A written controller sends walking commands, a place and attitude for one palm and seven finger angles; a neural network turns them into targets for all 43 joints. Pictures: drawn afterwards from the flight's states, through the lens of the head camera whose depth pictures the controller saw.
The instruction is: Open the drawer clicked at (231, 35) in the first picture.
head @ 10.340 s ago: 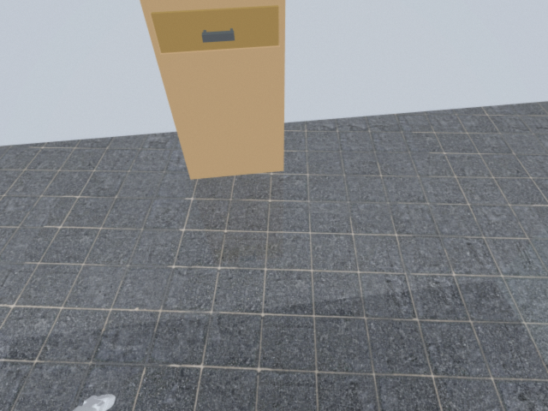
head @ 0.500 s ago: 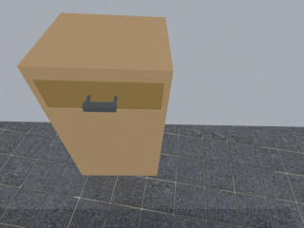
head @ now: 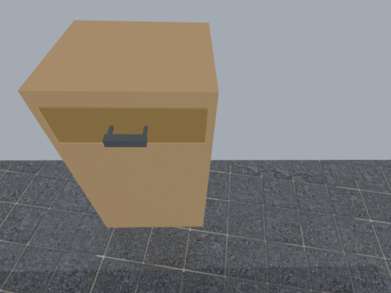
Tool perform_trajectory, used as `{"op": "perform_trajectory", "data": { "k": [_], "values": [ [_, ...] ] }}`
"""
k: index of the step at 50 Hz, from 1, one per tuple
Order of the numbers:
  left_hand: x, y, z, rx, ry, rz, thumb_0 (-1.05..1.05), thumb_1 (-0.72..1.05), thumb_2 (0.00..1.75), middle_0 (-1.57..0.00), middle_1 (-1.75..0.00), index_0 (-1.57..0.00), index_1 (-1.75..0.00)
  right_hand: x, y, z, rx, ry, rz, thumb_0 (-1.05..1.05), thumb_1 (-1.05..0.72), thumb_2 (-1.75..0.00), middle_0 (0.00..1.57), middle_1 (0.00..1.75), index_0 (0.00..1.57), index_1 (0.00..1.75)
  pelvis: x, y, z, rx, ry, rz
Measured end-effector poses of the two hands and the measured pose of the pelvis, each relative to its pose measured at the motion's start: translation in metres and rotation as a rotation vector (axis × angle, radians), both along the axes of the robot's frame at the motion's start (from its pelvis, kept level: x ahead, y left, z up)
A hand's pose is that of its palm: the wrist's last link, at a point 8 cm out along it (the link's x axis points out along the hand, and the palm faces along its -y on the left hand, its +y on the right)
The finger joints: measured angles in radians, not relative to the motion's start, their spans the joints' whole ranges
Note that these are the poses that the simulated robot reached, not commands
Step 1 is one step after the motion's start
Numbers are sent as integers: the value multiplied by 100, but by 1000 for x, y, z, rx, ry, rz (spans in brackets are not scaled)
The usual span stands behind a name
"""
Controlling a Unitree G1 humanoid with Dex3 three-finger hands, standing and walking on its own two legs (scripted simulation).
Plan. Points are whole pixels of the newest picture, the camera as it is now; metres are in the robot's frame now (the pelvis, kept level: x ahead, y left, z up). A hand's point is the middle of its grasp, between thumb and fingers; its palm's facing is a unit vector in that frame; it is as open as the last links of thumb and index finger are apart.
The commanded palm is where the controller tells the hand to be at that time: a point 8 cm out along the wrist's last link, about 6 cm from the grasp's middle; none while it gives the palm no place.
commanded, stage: raise the hand with hooked fingers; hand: left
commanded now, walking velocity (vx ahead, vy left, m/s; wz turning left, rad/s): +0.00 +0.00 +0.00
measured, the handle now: (127, 134) +0.52 +0.23 -0.02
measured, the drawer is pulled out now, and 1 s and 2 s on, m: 0.00 0.00 0.00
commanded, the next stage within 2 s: move the hooked fingers above the handle in 2.00 s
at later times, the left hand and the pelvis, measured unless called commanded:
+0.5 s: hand (114, 262) +0.19 +0.18 -0.05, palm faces +0.09 -0.18 -0.98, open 16.0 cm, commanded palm +0.14 +0.21 -0.01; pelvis -0.03 -0.02 -0.05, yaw +1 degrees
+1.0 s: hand (95, 237) +0.22 +0.21 +0.00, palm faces +0.04 -0.10 -0.99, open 14.8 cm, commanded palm +0.20 +0.22 +0.06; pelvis -0.02 -0.02 -0.03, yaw +2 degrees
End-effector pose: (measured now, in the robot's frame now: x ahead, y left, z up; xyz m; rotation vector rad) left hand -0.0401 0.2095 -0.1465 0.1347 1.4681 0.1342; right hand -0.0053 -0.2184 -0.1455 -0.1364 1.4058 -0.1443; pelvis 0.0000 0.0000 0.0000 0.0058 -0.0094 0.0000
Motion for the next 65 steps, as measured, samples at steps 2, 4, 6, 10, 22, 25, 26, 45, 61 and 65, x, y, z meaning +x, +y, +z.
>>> {"op": "perform_trajectory", "data": {
  "k": [2, 4, 6, 10, 22, 25, 26, 45, 61, 65],
  "values": [
    [0, -2, 0, -3, 0, 1, -2, -48, 30, -14, -30, -15, -30, 0, 0, 0, 0, 1, -1, 0, -91, -90, 20, 30, 20, 30, 1, -1, 0, 0, 0, 0],
    [1, -4, 0, -6, 0, 2, -2, -48, 30, -15, -30, -15, -30, 0, -1, 0, 0, 2, -1, 0, -91, -90, 20, 30, 20, 30, 1, -1, 0, 0, 0, 0],
    [1, -5, -1, -4, -4, -3, -2, -48, 30, -15, -30, -15, -30, 1, -2, 0, -2, 0, 2, 1, -92, -90, 20, 30, 20, 30, 1, -1, 0, -8, 3, 1],
    [47, 13, 42, 149, -272, -279, -10, -55, 28, -15, -31, -15, -31, 31, -15, 7, -65, -259, -42, 1, -92, -89, 21, 30, 20, 30, -1, -1, -6, 13, 11, -11],
    [209, -10, 151, 1011, -1035, -890, -5, -53, 27, -17, -43, -17, -43, 183, -34, 29, -65, -748, 204, 1, -91, -90, 20, 30, 19, 30, -32, -14, -45, 23, 181, 21],
    [204, -21, 145, 1082, -1050, -937, -3, -50, 28, -18, -47, -18, -47, 205, -29, 35, -37, -742, 255, 1, -91, -90, 20, 30, 19, 30, -34, -21, -51, 27, 190, 15],
    [199, -23, 142, 1095, -1032, -948, -3, -50, 29, -18, -49, -18, -49, 211, -27, 37, -26, -740, 267, 1, -91, -90, 20, 30, 19, 30, -34, -23, -52, 26, 186, 17],
    [226, 3, 192, 1131, -978, -989, -1, -49, 30, -25, -77, -25, -77, 190, -2, 14, 56, -553, 265, 1, -90, -90, 21, 30, 20, 30, -22, -29, -34, 2, 129, 49],
    [265, 26, 231, 1158, -1006, -981, -1, -49, 30, -29, -101, -29, -101, 180, -22, 24, -25, -493, 175, 1, -90, -90, 20, 30, 19, 30, -9, -8, -20, 2, 95, 38],
    [274, 29, 244, 1161, -1015, -991, -1, -49, 30, -29, -107, -30, -107, 193, -10, 32, -5, -531, 183, 1, -90, -90, 20, 30, 19, 30, -8, -4, -17, 1, 82, 39]
  ]
}}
